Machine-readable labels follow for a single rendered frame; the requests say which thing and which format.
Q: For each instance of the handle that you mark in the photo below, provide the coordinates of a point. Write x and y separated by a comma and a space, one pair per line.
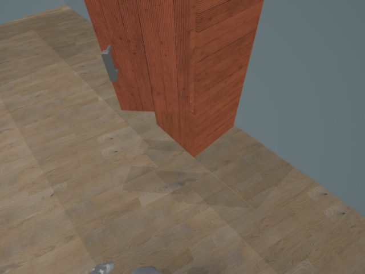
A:
107, 59

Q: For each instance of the robot left hand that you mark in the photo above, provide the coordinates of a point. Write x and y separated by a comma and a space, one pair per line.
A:
103, 268

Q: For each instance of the cupboard door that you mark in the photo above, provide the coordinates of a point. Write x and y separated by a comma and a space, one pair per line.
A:
150, 42

